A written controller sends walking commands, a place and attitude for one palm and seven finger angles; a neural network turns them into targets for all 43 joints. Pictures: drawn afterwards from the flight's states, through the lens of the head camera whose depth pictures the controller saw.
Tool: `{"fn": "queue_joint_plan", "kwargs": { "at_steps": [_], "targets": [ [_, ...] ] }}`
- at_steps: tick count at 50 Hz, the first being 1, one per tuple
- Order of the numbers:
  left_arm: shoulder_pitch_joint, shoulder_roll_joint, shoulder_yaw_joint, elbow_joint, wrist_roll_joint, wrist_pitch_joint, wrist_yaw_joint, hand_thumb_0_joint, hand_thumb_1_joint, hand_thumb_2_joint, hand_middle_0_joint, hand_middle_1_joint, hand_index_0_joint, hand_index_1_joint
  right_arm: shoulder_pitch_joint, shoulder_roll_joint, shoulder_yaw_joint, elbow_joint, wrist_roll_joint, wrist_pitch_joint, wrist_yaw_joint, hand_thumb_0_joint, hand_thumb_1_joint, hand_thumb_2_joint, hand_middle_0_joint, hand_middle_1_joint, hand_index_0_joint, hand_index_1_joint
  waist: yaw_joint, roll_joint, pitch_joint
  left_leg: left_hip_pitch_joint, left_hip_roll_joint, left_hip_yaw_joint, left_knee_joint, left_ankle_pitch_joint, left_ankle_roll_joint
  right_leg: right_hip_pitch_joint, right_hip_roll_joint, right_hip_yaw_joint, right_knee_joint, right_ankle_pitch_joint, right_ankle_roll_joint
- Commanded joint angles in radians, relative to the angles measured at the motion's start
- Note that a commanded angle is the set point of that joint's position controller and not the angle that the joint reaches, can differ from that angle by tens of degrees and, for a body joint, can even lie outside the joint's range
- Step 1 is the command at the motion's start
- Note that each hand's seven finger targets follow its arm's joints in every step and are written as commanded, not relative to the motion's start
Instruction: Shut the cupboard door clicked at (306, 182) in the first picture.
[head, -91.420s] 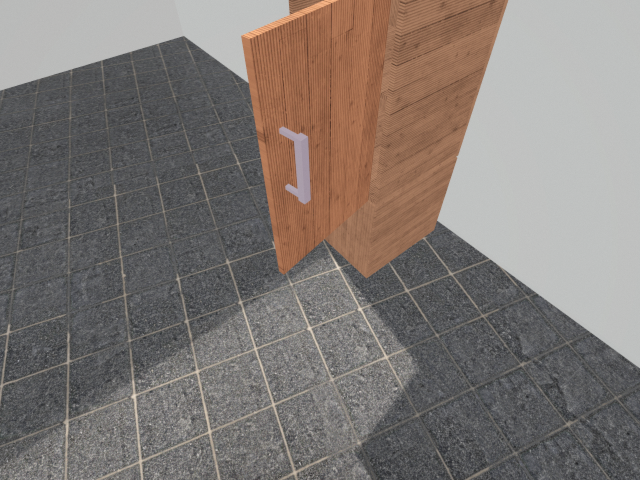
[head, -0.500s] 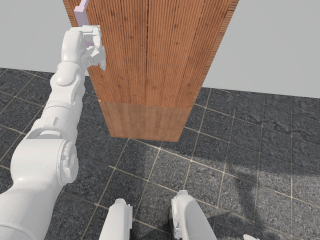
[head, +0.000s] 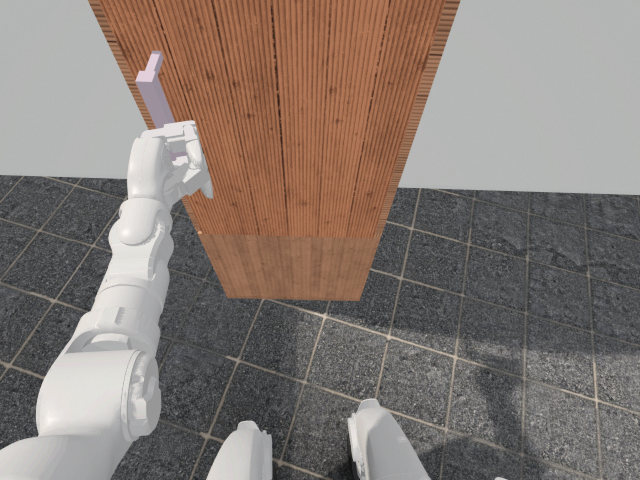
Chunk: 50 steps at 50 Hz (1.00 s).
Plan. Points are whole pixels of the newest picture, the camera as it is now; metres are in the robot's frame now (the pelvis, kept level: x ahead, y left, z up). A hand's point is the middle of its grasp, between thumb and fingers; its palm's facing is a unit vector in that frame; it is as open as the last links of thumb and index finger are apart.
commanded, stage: pull the fist back off the door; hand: left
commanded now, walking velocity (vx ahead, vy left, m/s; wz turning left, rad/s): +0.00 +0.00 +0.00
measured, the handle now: (170, 117) +0.56 +0.16 +0.09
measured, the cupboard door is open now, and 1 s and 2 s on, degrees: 0 0 0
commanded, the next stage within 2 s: draw the hand back to the body in 0.24 s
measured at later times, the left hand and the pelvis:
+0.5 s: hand (196, 198) +0.42 +0.11 +0.11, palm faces -0.09 -1.00 -0.04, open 3.1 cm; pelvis +0.06 -0.02 +0.03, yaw +1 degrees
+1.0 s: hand (83, 247) +0.33 +0.18 +0.17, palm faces +0.11 -0.97 -0.20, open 3.1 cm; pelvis +0.05 -0.02 +0.07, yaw +2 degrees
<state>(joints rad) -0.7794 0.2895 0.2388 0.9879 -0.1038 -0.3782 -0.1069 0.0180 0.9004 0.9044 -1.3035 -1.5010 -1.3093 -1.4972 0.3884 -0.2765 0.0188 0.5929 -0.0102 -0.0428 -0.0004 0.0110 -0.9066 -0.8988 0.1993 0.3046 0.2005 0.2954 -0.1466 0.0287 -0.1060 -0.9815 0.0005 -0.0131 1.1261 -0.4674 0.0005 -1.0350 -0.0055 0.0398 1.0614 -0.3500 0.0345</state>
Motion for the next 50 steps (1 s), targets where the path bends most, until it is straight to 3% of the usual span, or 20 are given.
{"fn": "queue_joint_plan", "kwargs": {
  "at_steps": [1, 5, 8, 10, 15, 18, 21, 23, 24, 28, 30, 32, 35, 39, 43, 44, 45, 46, 48, 50],
  "targets": [
    [-0.332, 0.147, 0.003, -0.369, -0.033, -0.08, 0.008, 0.0, 0.9, 0.9, -1.3, -1.5, -1.3, -1.5, 0.045, -0.143, -0.073, -0.123, 0.008, -0.019, -0.012, 0.0, -0.9, -0.9, 0.2, 0.3, 0.2, 0.3, 0.036, -0.003, -0.473, 0.269, -0.002, -0.004, -0.238, 0.111, 0.014, 0.385, 0.026, -0.07, -0.164, 0.058, -0.054],
    [-0.13, 0.107, -0.014, -0.508, -0.048, -0.08, -0.002, 0.0, 0.9, 0.9, -1.3, -1.5, -1.3, -1.5, 0.033, -0.129, -0.079, -0.139, 0.013, -0.014, -0.016, 0.0, -0.9, -0.9, 0.2, 0.3, 0.2, 0.3, 0.069, 0.017, -0.487, 0.362, 0.003, 0.002, -0.244, 0.298, 0.005, 0.443, 0.026, -0.08, -0.155, 0.233, -0.058],
    [0.039, 0.02, -0.082, -0.574, -0.059, -0.059, -0.026, 0.0, 0.9, 0.9, -1.3, -1.5, -1.3, -1.5, 0.015, -0.115, -0.082, -0.155, 0.019, -0.008, -0.009, 0.0, -0.9, -0.9, 0.2, 0.3, 0.2, 0.3, 0.073, -0.01, -0.434, 0.375, 0.005, 0.015, -0.254, 0.367, 0.005, 0.478, 0.024, -0.084, -0.169, 0.311, -0.054],
    [0.053, -0.021, -0.134, -0.604, -0.058, -0.043, -0.038, 0.0, 0.9, 0.9, -1.3, -1.5, -1.3, -1.5, 0.004, -0.106, -0.077, -0.152, 0.026, -0.006, -0.009, 0.0, -0.9, -0.9, 0.2, 0.3, 0.2, 0.3, 0.061, 0.03, -0.378, 0.403, 0.009, 0.01, -0.253, 0.423, 0.001, 0.446, 0.021, -0.088, -0.171, 0.339, -0.053],
    [0.069, -0.047, -0.158, -0.639, -0.058, -0.018, -0.033, 0.0, 0.9, 0.9, -1.3, -1.5, -1.3, -1.5, -0.024, -0.095, -0.077, -0.153, 0.024, -0.001, -0.014, 0.0, -0.9, -0.9, 0.2, 0.3, 0.2, 0.3, 0.059, 0.002, -0.332, 0.401, 0.004, 0.005, -0.249, 0.412, 0.0, 0.456, 0.015, -0.085, -0.174, 0.354, -0.053],
    [0.035, -0.022, -0.136, -0.687, -0.053, -0.04, -0.02, 0.0, 0.9, 0.9, -1.3, -1.5, -1.3, -1.5, -0.046, -0.089, -0.075, -0.15, 0.019, -0.002, -0.019, 0.0, -0.9, -0.9, 0.2, 0.3, 0.2, 0.3, 0.066, -0.01, -0.381, 0.398, -0.003, 0.006, -0.236, 0.4, 0.0, 0.49, 0.008, -0.075, -0.157, 0.372, -0.055],
    [0.181, 0.051, -0.068, -0.838, -0.061, -0.054, -0.019, 0.0, 0.9, 0.9, -1.3, -1.5, -1.3, -1.5, -0.076, -0.079, -0.072, -0.191, 0.021, -0.005, -0.021, 0.0, -0.9, -0.9, 0.2, 0.3, 0.2, 0.3, 0.13, 0.033, -0.513, 0.473, -0.009, 0.017, -0.25, 0.519, 0.002, 0.619, 0.003, -0.063, -0.154, 0.481, -0.059],
    [0.274, 0.074, -0.054, -0.893, -0.07, -0.037, -0.032, 0.0, 0.9, 0.9, -1.3, -1.5, -1.3, -1.5, -0.094, -0.072, -0.065, -0.208, 0.025, -0.001, -0.021, 0.0, -0.9, -0.9, 0.2, 0.3, 0.2, 0.3, 0.146, 0.016, -0.514, 0.463, -0.013, 0.027, -0.274, 0.514, 0.006, 0.696, 0.003, -0.059, -0.169, 0.519, -0.058],
    [0.35, 0.089, -0.037, -0.882, -0.079, -0.018, -0.04, 0.0, 0.9, 0.9, -1.3, -1.5, -1.3, -1.5, -0.095, -0.073, -0.062, -0.219, 0.028, 0.003, -0.024, 0.0, -0.9, -0.9, 0.2, 0.3, 0.2, 0.3, 0.152, -0.012, -0.49, 0.445, -0.016, 0.028, -0.285, 0.507, 0.01, 0.726, 0.006, -0.059, -0.182, 0.529, -0.058],
    [0.42, 0.064, -0.056, -0.866, -0.111, 0.072, -0.085, 0.0, 0.9, 0.9, -1.3, -1.5, -1.3, -1.5, -0.133, -0.078, -0.052, -0.232, 0.047, 0.013, -0.035, 0.0, -0.9, -0.9, 0.2, 0.3, 0.2, 0.3, 0.123, -0.108, -0.285, 0.388, -0.016, 0.037, -0.351, 0.328, 0.014, 0.704, 0.006, -0.059, -0.268, 0.406, -0.041],
    [0.435, 0.048, -0.07, -0.873, -0.136, 0.106, -0.112, 0.0, 0.9, 0.9, -1.3, -1.5, -1.3, -1.5, -0.155, -0.082, -0.045, -0.24, 0.054, 0.006, -0.044, 0.0, -0.9, -0.9, 0.2, 0.3, 0.2, 0.3, 0.116, -0.107, -0.22, 0.396, -0.022, 0.04, -0.372, 0.264, 0.018, 0.693, 0.001, -0.053, -0.314, 0.333, -0.038],
    [0.427, 0.069, -0.048, -0.897, -0.161, 0.124, -0.136, 0.0, 0.9, 0.9, -1.3, -1.5, -1.3, -1.5, -0.165, -0.088, -0.042, -0.239, 0.056, -0.004, -0.055, 0.0, -0.9, -0.9, 0.2, 0.3, 0.2, 0.3, 0.115, -0.128, -0.212, 0.41, -0.027, 0.038, -0.381, 0.228, 0.021, 0.704, 0.0, -0.043, -0.345, 0.279, -0.034],
    [0.398, 0.104, -0.032, -0.968, -0.177, 0.121, -0.163, 0.0, 0.9, 0.9, -1.3, -1.5, -1.3, -1.5, -0.187, -0.087, -0.033, -0.241, 0.056, -0.029, -0.066, 0.0, -0.9, -0.9, 0.2, 0.3, 0.2, 0.3, 0.117, -0.062, -0.212, 0.452, -0.03, 0.03, -0.396, 0.203, 0.022, 0.71, -0.004, -0.032, -0.368, 0.22, -0.039],
    [0.48, 0.151, 0.002, -1.058, -0.19, 0.109, -0.185, 0.0, 0.9, 0.9, -1.273, -1.47, -1.273, -1.47, -0.202, -0.083, -0.027, -0.249, 0.058, -0.06, -0.073, 0.0, -0.9, -0.9, 0.2, 0.3, 0.2, 0.3, 0.142, -0.002, -0.231, 0.497, -0.031, 0.027, -0.419, 0.217, 0.021, 0.748, -0.004, -0.031, -0.377, 0.203, -0.045],
    [0.573, 0.176, 0.04, -1.072, -0.203, 0.151, -0.196, 0.0, 0.9, 0.9, -1.163, -1.35, -1.163, -1.35, -0.219, -0.082, -0.02, -0.252, 0.062, -0.083, -0.076, 0.0, -0.9, -0.9, 0.2, 0.3, 0.2, 0.3, 0.158, -0.006, -0.16, 0.5, -0.027, 0.021, -0.456, 0.18, 0.016, 0.739, -0.003, -0.039, -0.408, 0.133, -0.045],
    [0.565, 0.226, 0.027, -1.107, -0.071, 0.176, -0.057, 0.0, 0.9, 0.9, -1.135, -1.32, -1.135, -1.32, -0.247, -0.06, -0.038, -0.228, 0.05, -0.066, -0.098, 0.0, -0.9, -0.9, 0.2, 0.3, 0.2, 0.3, 0.172, -0.074, -0.117, 0.505, -0.024, 0.028, -0.488, 0.184, 0.024, 0.741, -0.029, 0.009, -0.492, 0.075, -0.048],
    [0.586, 0.15, -0.016, -1.132, -0.052, 0.195, 0.009, 0.0, 0.9, 0.9, -1.107, -1.29, -1.107, -1.29, -0.262, -0.044, -0.031, -0.232, 0.045, -0.063, -0.107, 0.0, -0.9, -0.9, 0.2, 0.3, 0.2, 0.3, 0.154, -0.082, -0.065, 0.522, -0.025, 0.03, -0.51, 0.153, 0.025, 0.719, -0.034, 0.011, -0.529, 0.011, -0.038],
    [0.654, 0.131, -0.019, -1.129, -0.046, 0.214, 0.044, 0.0, 0.9, 0.9, -1.08, -1.26, -1.08, -1.26, -0.258, -0.05, -0.033, -0.232, 0.045, -0.063, -0.111, 0.0, -0.9, -0.9, 0.2, 0.3, 0.2, 0.3, 0.155, -0.088, -0.016, 0.526, -0.019, 0.027, -0.524, 0.124, 0.024, 0.695, -0.031, -0.006, -0.542, -0.037, -0.038],
    [0.713, 0.153, -0.005, -1.199, -0.016, 0.232, 0.097, 0.0, 0.9, 0.9, -1.025, -1.2, -1.025, -1.2, -0.267, -0.049, -0.029, -0.221, 0.042, -0.06, -0.118, 0.0, -0.9, -0.9, 0.2, 0.3, 0.2, 0.3, 0.167, -0.027, -0.041, 0.581, -0.015, 0.032, -0.548, 0.144, 0.029, 0.739, -0.027, -0.022, -0.548, -0.006, -0.044],
    [0.754, 0.171, 0.013, -1.255, 0.002, 0.236, 0.134, 0.0, 0.9, 0.9, -0.97, -1.14, -0.97, -1.14, -0.277, -0.046, -0.025, -0.218, 0.039, -0.061, -0.122, 0.0, -0.9, -0.9, 0.2, 0.3, 0.2, 0.3, 0.171, -0.043, -0.077, 0.62, -0.011, 0.03, -0.577, 0.179, 0.03, 0.793, -0.025, -0.031, -0.554, 0.034, -0.044]
  ]
}}
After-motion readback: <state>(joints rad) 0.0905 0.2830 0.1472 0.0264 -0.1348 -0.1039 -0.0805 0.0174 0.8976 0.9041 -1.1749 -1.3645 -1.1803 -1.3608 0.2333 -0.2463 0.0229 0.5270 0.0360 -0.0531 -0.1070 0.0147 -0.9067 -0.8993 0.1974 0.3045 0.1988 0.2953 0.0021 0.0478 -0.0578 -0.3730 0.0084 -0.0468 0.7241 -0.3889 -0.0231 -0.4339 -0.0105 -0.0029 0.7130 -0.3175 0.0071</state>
